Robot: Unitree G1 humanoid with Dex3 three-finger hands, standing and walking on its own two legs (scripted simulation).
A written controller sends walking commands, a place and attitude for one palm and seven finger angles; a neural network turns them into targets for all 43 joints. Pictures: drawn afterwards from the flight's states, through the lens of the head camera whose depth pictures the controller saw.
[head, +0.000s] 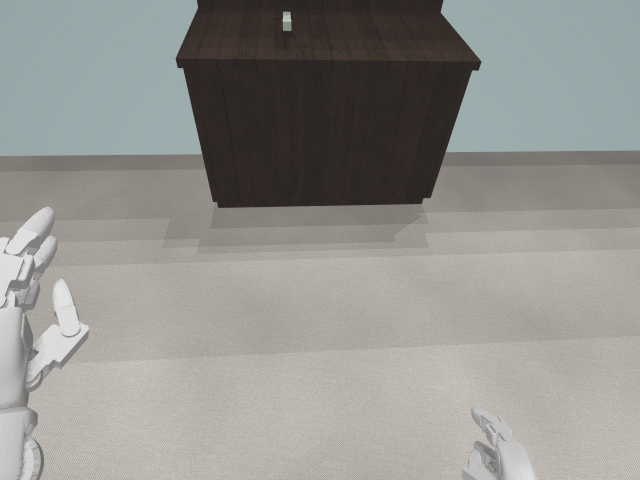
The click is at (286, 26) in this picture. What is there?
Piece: tap's lever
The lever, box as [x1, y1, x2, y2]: [283, 19, 291, 30]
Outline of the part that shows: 283,19 283,30 291,30 290,19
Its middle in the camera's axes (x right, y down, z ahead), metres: -0.11 -0.70 +1.26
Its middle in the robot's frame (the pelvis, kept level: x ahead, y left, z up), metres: +1.41 +0.20 +0.02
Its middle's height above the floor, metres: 0.80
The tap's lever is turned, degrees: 0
